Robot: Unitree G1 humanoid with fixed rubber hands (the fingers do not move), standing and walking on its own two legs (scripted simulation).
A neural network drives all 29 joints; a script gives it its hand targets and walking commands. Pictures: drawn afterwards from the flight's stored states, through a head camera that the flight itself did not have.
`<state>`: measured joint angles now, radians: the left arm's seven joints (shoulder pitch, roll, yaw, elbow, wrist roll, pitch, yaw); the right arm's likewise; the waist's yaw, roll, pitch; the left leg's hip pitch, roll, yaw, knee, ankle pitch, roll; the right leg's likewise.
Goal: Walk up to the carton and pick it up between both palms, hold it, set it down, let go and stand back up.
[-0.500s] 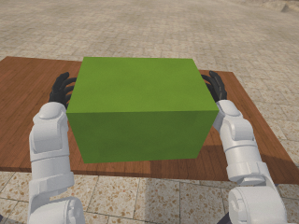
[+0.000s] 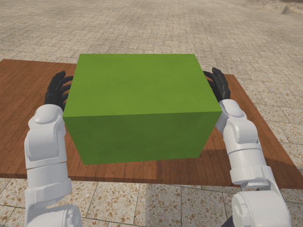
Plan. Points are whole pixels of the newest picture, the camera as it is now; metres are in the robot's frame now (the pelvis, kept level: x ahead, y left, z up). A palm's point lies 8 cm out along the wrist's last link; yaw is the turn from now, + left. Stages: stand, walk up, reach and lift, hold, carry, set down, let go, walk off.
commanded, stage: hold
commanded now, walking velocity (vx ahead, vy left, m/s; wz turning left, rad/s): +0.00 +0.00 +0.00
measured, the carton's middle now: (141, 107) +0.38 +0.01 +0.17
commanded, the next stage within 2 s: set down in 0.06 s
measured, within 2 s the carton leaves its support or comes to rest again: neither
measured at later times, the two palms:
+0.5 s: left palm (50, 103) +0.36 +0.22 +0.20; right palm (207, 104) +0.37 -0.17 +0.18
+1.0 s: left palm (59, 111) +0.39 +0.22 +0.15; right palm (202, 109) +0.40 -0.17 +0.15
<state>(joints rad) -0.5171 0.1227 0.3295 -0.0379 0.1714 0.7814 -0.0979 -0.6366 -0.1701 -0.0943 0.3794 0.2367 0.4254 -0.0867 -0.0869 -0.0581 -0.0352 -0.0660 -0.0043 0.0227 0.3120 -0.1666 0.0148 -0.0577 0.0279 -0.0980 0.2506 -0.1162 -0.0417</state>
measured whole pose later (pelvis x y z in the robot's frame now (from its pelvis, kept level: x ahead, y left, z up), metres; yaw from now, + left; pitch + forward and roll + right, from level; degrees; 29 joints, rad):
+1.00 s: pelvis +0.03 +0.01 +0.00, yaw +1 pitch -4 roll -1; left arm -0.50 0.10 0.30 0.21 0.16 0.43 -0.08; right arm -0.53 -0.13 -0.14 0.51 0.08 0.09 -0.05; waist -0.04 -0.04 0.03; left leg -0.04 -0.02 0.01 0.32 -0.21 0.02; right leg -0.02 0.02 -0.11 0.24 -0.16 -0.02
